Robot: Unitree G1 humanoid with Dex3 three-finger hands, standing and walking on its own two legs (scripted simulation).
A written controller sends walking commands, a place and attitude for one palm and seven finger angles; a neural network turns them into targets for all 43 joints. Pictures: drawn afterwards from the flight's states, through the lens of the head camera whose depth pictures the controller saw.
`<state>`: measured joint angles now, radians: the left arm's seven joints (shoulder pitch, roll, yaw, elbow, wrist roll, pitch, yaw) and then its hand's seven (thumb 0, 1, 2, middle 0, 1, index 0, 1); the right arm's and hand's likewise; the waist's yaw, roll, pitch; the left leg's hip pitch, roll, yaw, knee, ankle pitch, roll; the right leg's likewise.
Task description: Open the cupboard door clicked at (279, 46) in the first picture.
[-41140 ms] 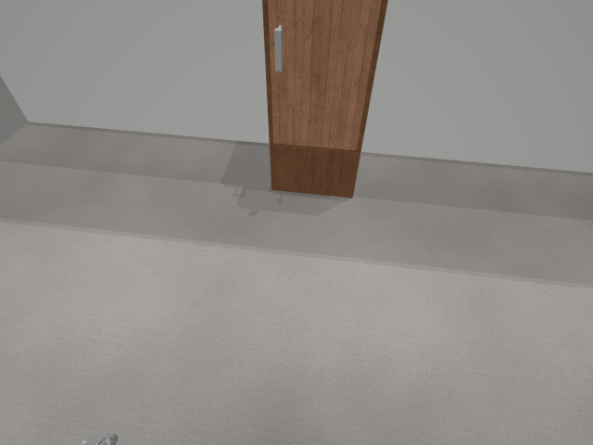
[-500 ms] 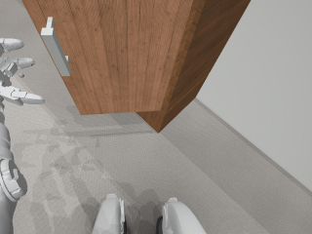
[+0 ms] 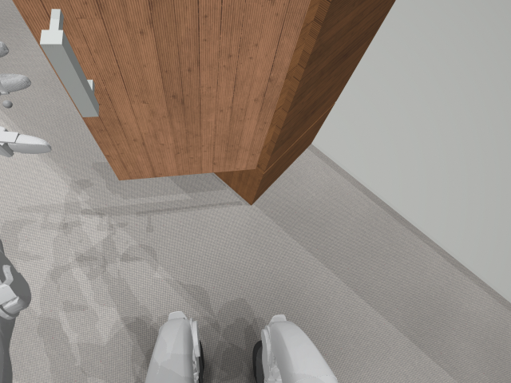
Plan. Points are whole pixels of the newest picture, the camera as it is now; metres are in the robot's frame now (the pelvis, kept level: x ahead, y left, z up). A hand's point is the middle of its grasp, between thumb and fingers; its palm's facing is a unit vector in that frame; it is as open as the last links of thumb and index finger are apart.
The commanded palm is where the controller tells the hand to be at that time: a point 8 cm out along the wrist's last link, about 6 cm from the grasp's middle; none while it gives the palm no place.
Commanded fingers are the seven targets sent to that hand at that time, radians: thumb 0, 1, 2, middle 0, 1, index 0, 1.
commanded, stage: move the hooked fingers beside the handle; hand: left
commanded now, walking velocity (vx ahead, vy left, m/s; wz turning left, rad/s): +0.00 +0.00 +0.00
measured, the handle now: (75, 67) +0.55 +0.24 +0.07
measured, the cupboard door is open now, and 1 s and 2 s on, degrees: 51 51 51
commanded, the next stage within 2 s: slide the fingers in behind the handle in 0.50 s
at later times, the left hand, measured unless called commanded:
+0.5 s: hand (11, 109) +0.48 +0.30 +0.07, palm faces +0.14 -0.99 +0.00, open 14.0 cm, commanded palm +0.46 +0.33 +0.07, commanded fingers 0.00 -0.50 0.30 -0.30 -1.20 -0.30 -1.20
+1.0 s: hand (32, 105) +0.48 +0.28 +0.07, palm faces +0.13 -0.99 +0.00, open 14.0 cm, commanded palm +0.46 +0.31 +0.07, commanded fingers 0.00 -0.50 0.30 -0.30 -1.20 -0.30 -1.20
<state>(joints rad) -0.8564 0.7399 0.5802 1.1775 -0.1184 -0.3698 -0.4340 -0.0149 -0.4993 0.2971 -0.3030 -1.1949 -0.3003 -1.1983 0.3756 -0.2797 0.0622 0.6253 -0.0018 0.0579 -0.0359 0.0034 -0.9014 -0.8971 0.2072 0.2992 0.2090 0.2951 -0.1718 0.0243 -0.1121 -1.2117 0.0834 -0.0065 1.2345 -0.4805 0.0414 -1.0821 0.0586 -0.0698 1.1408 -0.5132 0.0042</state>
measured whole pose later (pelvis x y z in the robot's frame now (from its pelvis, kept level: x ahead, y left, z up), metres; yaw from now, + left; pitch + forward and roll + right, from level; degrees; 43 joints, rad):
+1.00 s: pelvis +0.00 -0.01 +0.00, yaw +1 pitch +24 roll -5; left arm -0.83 0.65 0.52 1.15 -0.13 -0.41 -0.37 -0.02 -0.50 0.30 -0.30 -1.20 -0.30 -1.20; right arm 0.36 -0.28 0.05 0.63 0.00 0.06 -0.03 0.00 -0.90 -0.90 0.21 0.30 0.21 0.29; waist -0.16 0.02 -0.12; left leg -1.18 0.08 -0.01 1.23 -0.48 0.03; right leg -1.05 0.06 -0.07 1.14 -0.52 -0.01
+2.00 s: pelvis +0.01 -0.02 +0.01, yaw +2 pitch +23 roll -4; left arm -0.83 0.50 0.43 1.15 -0.10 -0.46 -0.21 -0.01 -0.50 0.30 -0.29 -1.19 -0.29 -1.20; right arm 0.35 -0.26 0.03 0.64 -0.02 0.07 0.00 0.00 -0.90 -0.90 0.21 0.30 0.21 0.29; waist -0.16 0.03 -0.14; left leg -1.13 0.07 -0.01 1.20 -0.48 0.02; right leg -1.01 0.05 -0.07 1.14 -0.53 -0.02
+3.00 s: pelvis +0.01 -0.01 +0.01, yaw +1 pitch +24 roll -5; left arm -0.82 0.48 0.43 1.14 -0.09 -0.46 -0.20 0.01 0.69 0.82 -0.35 -1.32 -0.38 -1.33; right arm 0.36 -0.25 0.04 0.64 -0.02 0.07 0.00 0.00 -0.90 -0.90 0.21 0.30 0.21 0.29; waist -0.17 0.03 -0.14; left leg -1.13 0.07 0.00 1.20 -0.49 0.03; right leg -1.02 0.05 -0.05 1.13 -0.53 0.00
